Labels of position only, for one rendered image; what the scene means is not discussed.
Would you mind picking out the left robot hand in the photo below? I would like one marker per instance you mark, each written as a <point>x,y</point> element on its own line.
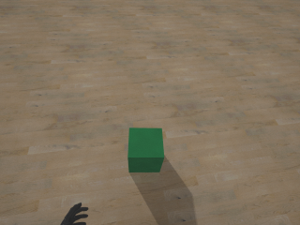
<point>71,216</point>

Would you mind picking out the carton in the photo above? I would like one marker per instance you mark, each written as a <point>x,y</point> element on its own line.
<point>145,152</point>

